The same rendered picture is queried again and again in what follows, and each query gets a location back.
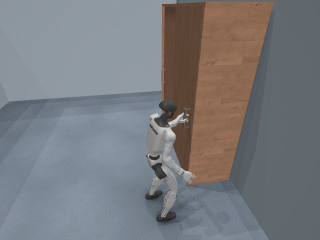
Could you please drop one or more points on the right robot upper arm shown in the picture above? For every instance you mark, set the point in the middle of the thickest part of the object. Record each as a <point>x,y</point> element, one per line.
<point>169,139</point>

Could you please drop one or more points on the wardrobe door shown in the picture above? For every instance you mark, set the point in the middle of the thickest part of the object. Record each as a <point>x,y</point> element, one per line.
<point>188,31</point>
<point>169,51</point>

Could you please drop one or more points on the left robot upper arm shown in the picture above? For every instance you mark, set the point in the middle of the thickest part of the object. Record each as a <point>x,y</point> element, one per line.
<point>153,116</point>

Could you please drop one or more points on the left robot forearm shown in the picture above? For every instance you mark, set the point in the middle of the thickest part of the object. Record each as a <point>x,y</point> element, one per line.
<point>173,123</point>

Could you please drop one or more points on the right robot hand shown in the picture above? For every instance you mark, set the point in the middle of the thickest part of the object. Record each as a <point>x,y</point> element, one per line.
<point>187,177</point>

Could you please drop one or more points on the left robot hand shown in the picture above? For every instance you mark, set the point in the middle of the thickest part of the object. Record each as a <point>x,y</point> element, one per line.
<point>181,119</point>

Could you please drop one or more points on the left robot shin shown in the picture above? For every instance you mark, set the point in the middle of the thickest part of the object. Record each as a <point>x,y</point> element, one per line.
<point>155,184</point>

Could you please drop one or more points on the right robot foot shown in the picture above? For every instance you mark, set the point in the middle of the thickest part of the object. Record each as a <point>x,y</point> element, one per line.
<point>169,216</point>

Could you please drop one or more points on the right robot forearm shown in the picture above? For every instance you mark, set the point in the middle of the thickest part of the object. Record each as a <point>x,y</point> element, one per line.
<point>173,166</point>

